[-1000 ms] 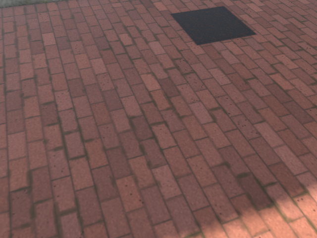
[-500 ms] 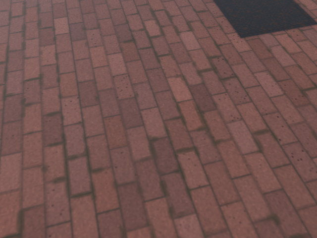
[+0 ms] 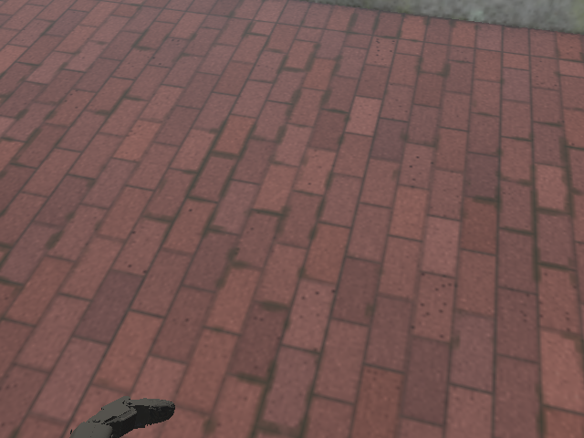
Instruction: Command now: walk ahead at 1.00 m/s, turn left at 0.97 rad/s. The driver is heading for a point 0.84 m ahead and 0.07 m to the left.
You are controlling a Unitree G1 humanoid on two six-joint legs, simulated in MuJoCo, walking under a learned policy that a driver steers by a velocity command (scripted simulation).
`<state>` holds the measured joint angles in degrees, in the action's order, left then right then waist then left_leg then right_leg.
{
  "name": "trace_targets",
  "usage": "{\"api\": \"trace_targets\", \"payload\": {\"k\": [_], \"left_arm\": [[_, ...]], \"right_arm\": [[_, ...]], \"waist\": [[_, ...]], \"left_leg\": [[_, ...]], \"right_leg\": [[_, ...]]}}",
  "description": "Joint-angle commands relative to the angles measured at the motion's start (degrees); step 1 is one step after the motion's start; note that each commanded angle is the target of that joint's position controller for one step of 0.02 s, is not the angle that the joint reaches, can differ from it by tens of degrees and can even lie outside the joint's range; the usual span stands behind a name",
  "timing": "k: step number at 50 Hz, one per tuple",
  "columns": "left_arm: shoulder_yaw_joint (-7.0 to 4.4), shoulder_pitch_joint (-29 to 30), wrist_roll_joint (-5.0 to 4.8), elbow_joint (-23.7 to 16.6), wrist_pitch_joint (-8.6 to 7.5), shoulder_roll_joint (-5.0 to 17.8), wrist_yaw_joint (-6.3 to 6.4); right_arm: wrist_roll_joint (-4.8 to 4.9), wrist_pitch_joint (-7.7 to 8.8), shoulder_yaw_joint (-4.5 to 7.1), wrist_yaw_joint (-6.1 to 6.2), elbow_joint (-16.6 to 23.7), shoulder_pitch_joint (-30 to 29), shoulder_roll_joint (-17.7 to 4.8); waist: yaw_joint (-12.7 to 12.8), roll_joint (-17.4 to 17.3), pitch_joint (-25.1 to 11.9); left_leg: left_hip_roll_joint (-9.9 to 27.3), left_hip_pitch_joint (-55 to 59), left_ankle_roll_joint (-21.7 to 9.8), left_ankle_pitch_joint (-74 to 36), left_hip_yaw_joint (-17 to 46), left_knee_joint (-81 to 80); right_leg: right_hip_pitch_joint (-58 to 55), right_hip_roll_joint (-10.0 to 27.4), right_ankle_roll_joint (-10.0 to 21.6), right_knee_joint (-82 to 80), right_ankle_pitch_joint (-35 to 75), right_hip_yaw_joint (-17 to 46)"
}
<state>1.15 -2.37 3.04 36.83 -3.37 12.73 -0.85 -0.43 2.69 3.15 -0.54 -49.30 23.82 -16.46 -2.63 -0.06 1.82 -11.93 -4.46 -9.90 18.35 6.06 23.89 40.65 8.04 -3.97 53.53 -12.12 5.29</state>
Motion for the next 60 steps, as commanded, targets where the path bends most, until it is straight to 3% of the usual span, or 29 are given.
{"api": "trace_targets", "payload": {"k": [1,5,7,8,9,10,12,16,25,27,29,30,31,32,33,34,36,40,41,42,45,49,50,51,52,53,54,56,60], "left_arm": [[-1.52,2.8,-1.76,-4.2,0.06,5.6,-0.48],[-3.26,-0.3,-2.28,-4.4,-0.25,10.0,0.49],[-5.57,-19.2,-2.37,0.0,-0.66,14.4,2.17],[-6.92,-31.3,-0.65,1.9,-0.85,18.4,3.50],[-7.36,-26.8,1.84,1.1,-0.92,22.4,3.14],[-7.32,-17.8,0.93,-0.3,-0.55,18.1,2.56],[-5.57,-13.2,0.11,0.1,-0.16,10.4,2.01],[-4.40,-19.2,-1.18,6.8,-2.36,7.2,0.97],[-4.41,-24.5,-1.64,11.9,-3.85,12.2,0.32],[-4.68,-26.9,-1.62,13.1,-2.95,15.2,1.22],[-5.18,-25.1,-1.36,13.1,-1.31,18.3,2.18],[-5.09,-22.5,-1.70,11.9,-0.87,17.8,2.28],[-3.58,-25.7,-1.61,9.2,-1.02,9.7,1.00],[-3.50,-26.8,-2.86,6.2,-1.58,9.2,0.50],[-4.09,-17.9,-2.89,4.3,-2.05,11.8,0.83],[-3.43,-16.1,-3.16,3.7,-2.49,9.8,0.68],[-2.96,-18.5,-1.84,5.8,-1.07,7.8,0.49],[-2.66,-16.4,-0.63,5.0,0.94,5.3,-0.60],[-3.15,-10.4,-4.76,3.1,-1.26,5.9,0.30],[-2.34,-7.1,-4.52,2.0,-2.50,4.8,0.23],[-2.17,0.6,-3.06,-0.1,-4.66,4.0,-1.24],[-4.73,-9.4,-2.32,2.5,-4.13,10.1,-1.43],[-5.23,-16.3,-1.92,4.7,-4.07,11.0,-1.18],[-5.69,-21.0,-0.57,5.9,-3.88,15.2,-0.66],[-4.05,-20.9,1.11,5.7,-3.72,12.1,-1.09],[-4.25,-19.1,-0.71,4.4,-2.87,9.9,-1.47],[-4.21,-11.9,-2.23,3.0,-2.09,9.7,-1.32],[-2.78,-4.1,-2.41,2.8,-1.08,6.5,-0.60],[-3.31,-1.6,-0.85,4.4,-0.62,7.3,-0.56]], "right_arm": [[0.86,2.41,3.50,-0.51,6.1,-5.6,-11.3],[0.58,2.04,4.36,-0.07,6.4,-3.8,-13.1],[-0.21,2.00,4.61,-0.36,7.4,-8.1,-15.1],[-0.54,2.64,2.62,-0.40,9.3,-9.5,-8.0],[2.23,2.44,0.36,-0.32,12.8,-2.9,-0.2],[0.90,1.52,0.03,0.29,12.2,-3.8,-4.4],[-1.04,0.09,0.76,-0.97,11.5,-9.4,-7.7],[-1.81,-2.14,-0.92,-3.70,15.5,-14.8,-2.5],[-1.62,-0.71,-3.17,-4.99,20.1,-29.6,-2.4],[-2.20,-0.47,-2.71,-3.99,18.9,-27.3,-4.0],[-2.40,-0.19,-0.96,-2.53,13.7,-10.3,-7.5],[-2.70,-0.11,0.40,-1.49,10.0,0.7,-10.0],[-3.38,-0.34,1.88,-0.22,9.0,1.3,-14.9],[-2.39,-0.47,2.75,0.03,10.3,1.4,-17.6],[-1.72,-0.25,2.82,0.32,8.9,0.9,-15.2],[-1.30,0.33,2.41,0.62,7.0,-0.5,-13.0],[-1.25,1.68,0.69,0.66,6.4,-5.9,-7.4],[0.55,3.33,-0.34,0.08,3.9,-5.5,-5.5],[2.15,3.81,-0.61,0.24,6.4,-11.7,-3.2],[2.57,3.83,-0.48,0.77,6.4,-12.3,-4.7],[1.76,3.18,0.34,2.26,2.7,-1.5,-7.9],[0.84,1.77,0.78,2.54,2.0,-3.2,-9.0],[0.63,1.31,0.80,2.24,2.8,-5.9,-9.3],[-0.75,1.19,-0.09,1.83,4.3,-3.7,-6.0],[1.06,0.74,-2.16,0.91,0.5,12.4,1.3],[1.81,0.38,-1.14,0.22,-1.3,12.7,-5.4],[2.74,-0.37,0.10,0.35,1.7,3.7,-8.9],[1.16,-2.52,0.59,1.98,4.3,-6.5,-8.4],[0.48,-3.75,-0.67,3.20,3.4,-2.7,-1.5]], "waist": [[1.6,0.1,2.9],[2.3,-2.0,-2.2],[13.6,-0.5,-12.6],[17.4,6.2,-19.9],[8.8,23.7,-23.1],[6.4,19.6,-17.4],[6.0,4.6,-6.6],[3.8,4.7,0.2],[3.7,1.7,7.1],[1.7,5.8,2.7],[-7.4,9.2,-7.6],[-12.8,7.9,-12.2],[-6.4,-4.4,-17.7],[-4.0,-9.7,-26.5],[-5.6,-1.8,-19.0],[-3.1,-1.0,-8.7],[3.5,3.5,-0.3],[6.3,-2.0,1.8],[5.5,-1.3,1.8],[5.0,-0.6,1.4],[-0.4,-2.1,-1.6],[7.1,-5.9,-6.4],[11.5,-5.5,-9.0],[11.3,5.1,-15.6],[5.5,17.9,-30.0],[8.2,9.0,-35.0],[7.0,4.8,-25.5],[3.8,-1.3,-9.7],[-0.4,4.8,-8.4]], "left_leg": [[10.6,-18.0,-6.0,-23.0,13.2,-13.3],[13.0,-4.2,-1.9,-40.0,17.0,-3.1],[10.6,-7.7,0.8,-45.3,14.6,21.0],[7.1,-17.6,1.4,-25.0,10.8,41.3],[2.0,-34.0,2.7,12.4,5.0,55.1],[6.9,-40.2,1.8,5.3,2.2,59.2],[12.7,-39.0,2.7,-1.9,-0.6,55.0],[16.7,-40.6,3.9,-3.9,-0.3,51.9],[11.4,-28.4,1.3,-18.4,-11.7,17.0],[6.8,-23.3,-0.1,-12.0,-14.8,14.7],[4.3,-5.2,-2.5,-5.4,-12.4,11.9],[7.0,10.0,-4.0,-6.4,-8.0,7.2],[21.3,26.8,-5.4,6.2,11.0,8.5],[32.4,34.0,-10.1,8.0,39.6,0.1],[29.1,29.5,-8.6,1.9,33.4,-3.6],[27.7,19.3,-8.1,-5.9,25.3,-5.4],[23.5,2.1,-5.0,-30.8,13.3,-7.1],[18.8,-7.2,-3.6,-55.7,1.1,-10.3],[18.9,-8.0,-3.5,-51.5,0.6,-10.2],[16.9,-9.9,-2.4,-49.2,-2.1,-10.3],[16.2,-7.3,0.1,-41.3,-1.7,-10.4],[16.2,-1.0,4.4,-48.0,-0.9,3.2],[14.7,-2.4,6.5,-47.2,-2.2,14.1],[9.9,-11.9,9.5,-22.6,-3.5,35.7],[3.3,-24.7,13.9,21.7,3.3,59.9],[5.5,-24.4,13.0,19.1,10.1,62.8],[8.8,-27.3,12.8,16.8,7.4,60.7],[13.0,-26.8,12.8,11.1,1.0,51.1],[14.5,-14.6,13.6,8.3,-2.6,31.5]], "right_leg": [[-18.0,-4.2,0.5,-14.0,16.1,-5.6],[-25.5,-8.0,2.5,-22.9,11.1,-4.1],[-45.7,-7.9,3.4,-22.1,2.1,-4.7],[-59.5,3.3,4.5,-22.6,-17.1,6.5],[-65.4,18.4,7.7,-37.3,-34.4,39.1],[-57.9,17.7,10.3,-41.3,-43.0,46.0],[-44.6,12.3,10.0,-39.4,-27.4,24.6],[-36.0,7.9,8.2,-42.9,-5.9,6.2],[-36.1,5.0,9.4,-53.2,33.6,-15.4],[-44.8,6.3,9.3,-43.5,64.0,-16.8],[-44.6,7.8,9.4,-20.0,74.8,-16.7],[-35.4,6.0,9.0,-2.8,64.2,-17.4],[-15.6,-1.2,8.1,18.9,6.8,-15.5],[-1.9,-8.3,7.7,34.2,-16.3,-6.5],[4.7,-5.7,8.7,33.9,-9.6,-1.5],[5.6,-4.1,8.5,29.6,-6.3,-2.5],[-2.8,-1.5,6.7,21.5,-6.3,-3.0],[-9.3,-3.0,3.9,6.2,-4.3,-6.6],[-6.5,-2.5,3.1,2.3,-0.4,-5.1],[-9.0,-3.2,3.0,-6.6,5.1,-6.5],[-17.9,-8.9,3.5,-24.1,28.8,-8.7],[-30.8,-13.0,6.9,-27.1,29.4,-7.8],[-38.3,-10.8,7.9,-28.2,34.2,-7.0],[-52.0,0.9,12.8,-21.5,63.1,2.2],[-67.9,18.8,28.1,-19.2,74.7,26.1],[-65.2,16.6,28.0,-23.8,62.6,29.7],[-55.7,14.2,25.6,-26.2,47.5,23.4],[-32.0,8.1,21.0,-33.2,30.4,15.4],[-17.9,1.9,18.7,-36.6,34.1,5.0]]}}
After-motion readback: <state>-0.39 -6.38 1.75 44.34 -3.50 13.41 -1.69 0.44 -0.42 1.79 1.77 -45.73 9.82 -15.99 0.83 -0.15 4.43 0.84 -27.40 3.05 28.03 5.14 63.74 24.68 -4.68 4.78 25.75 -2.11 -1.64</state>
